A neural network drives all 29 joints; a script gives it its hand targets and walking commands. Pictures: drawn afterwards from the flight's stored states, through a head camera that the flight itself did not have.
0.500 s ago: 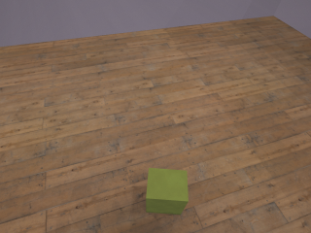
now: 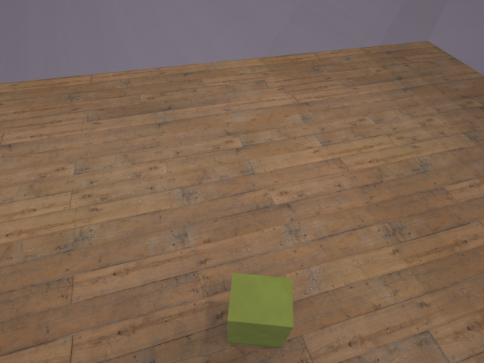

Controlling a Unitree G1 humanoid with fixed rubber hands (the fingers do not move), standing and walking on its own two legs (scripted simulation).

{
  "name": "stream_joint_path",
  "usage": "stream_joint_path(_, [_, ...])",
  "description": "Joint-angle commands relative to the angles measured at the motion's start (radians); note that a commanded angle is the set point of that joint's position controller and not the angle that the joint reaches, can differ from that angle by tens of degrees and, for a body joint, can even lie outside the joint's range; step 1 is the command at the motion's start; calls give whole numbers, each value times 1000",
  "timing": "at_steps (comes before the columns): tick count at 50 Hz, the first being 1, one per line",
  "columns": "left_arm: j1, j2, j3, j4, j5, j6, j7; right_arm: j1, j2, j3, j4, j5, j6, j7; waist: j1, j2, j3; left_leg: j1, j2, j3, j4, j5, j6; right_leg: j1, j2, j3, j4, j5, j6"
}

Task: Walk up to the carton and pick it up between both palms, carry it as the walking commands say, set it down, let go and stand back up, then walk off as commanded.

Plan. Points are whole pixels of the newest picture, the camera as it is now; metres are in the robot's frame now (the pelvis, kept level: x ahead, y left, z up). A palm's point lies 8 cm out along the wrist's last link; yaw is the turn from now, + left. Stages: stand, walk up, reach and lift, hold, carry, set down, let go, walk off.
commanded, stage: walk up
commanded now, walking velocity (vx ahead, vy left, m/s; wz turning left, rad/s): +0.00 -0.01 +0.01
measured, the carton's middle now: (257, 312) +0.40 -0.08 -0.64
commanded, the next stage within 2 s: stand in 0.36 s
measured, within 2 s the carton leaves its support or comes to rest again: neither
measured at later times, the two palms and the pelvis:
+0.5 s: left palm out of the picture -0.01 +0.21 -0.14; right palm out of the picture +0.03 -0.24 -0.14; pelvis +0.01 -0.02 +0.00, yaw +0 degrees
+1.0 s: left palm out of the picture +0.14 +0.20 -0.15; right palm out of the picture +0.15 -0.25 -0.15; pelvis -0.01 -0.01 -0.04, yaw -4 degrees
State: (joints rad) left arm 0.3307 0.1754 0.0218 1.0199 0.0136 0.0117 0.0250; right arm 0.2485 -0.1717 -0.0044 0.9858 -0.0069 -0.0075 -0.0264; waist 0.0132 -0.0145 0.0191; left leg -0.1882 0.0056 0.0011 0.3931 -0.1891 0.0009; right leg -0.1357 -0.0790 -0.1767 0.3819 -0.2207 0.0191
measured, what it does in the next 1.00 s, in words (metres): stands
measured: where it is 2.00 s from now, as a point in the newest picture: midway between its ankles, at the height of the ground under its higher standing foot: outside the picture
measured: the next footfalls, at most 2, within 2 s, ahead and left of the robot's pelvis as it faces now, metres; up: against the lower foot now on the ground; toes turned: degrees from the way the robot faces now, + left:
none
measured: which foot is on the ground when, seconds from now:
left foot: down 0.00-1.00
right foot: down 0.00-1.00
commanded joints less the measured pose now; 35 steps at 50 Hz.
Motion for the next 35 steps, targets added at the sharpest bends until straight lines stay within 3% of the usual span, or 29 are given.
stream_joint_path(1, [80,77,12,12,1,-14,5,22,-95,-20,-20,-2,-9,-4,1,30,34,-67,95,-132,-99,40,30,29,-55,122,-74,35,-33])
stream_joint_path(9, [86,74,12,53,-1,-21,14,39,-64,-16,15,-2,-5,-9,-6,-11,42,-44,74,-69,-53,107,13,22,-81,136,-96,73,-49])
stream_joint_path(28, [80,72,21,77,1,-23,20,68,-66,-16,54,-3,-6,-17,-6,16,50,-48,89,-70,-58,159,18,52,-77,112,-75,98,-53])
stream_joint_path(29, [-271,176,-25,-274,-61,2,23,-283,-177,-19,-297,60,25,3,-101,-69,-133,-225,1,35,114,-259,58,-293,88,88,109,-264,5])
stream_joint_path(30, [-622,153,24,-556,-9,54,22,-551,-147,5,-404,55,83,-4,-2,-19,-54,-262,-14,74,125,-279,30,-267,66,100,104,-265,-24])
stream_joint_path(31, [-544,172,49,-534,-21,134,18,-498,-188,-4,-433,18,155,11,37,-14,-6,-342,-17,72,134,-312,30,-237,57,90,116,-306,-27])
stream_joint_path(32, [-508,211,44,-530,-55,218,17,-451,-207,-35,-429,22,239,15,35,-29,-52,-306,-24,88,155,-307,28,-280,58,71,143,-314,-43])
stream_joint_path(33, [-410,180,11,-441,-61,317,9,-374,-194,-42,-373,19,334,13,18,-45,-23,-254,-27,72,174,-249,15,-341,60,81,137,-292,-62])
stream_joint_path(35, [-220,127,-27,-381,-52,491,-11,-209,-182,-26,-354,26,505,20,26,8,-45,-226,-27,37,210,-70,7,-350,71,134,169,-111,-64])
